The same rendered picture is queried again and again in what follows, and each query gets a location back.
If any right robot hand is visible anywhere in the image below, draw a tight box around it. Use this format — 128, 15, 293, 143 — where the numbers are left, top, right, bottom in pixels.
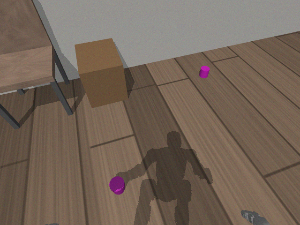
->
241, 210, 270, 225

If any chair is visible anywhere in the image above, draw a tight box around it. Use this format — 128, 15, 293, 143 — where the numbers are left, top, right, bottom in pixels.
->
0, 0, 73, 129

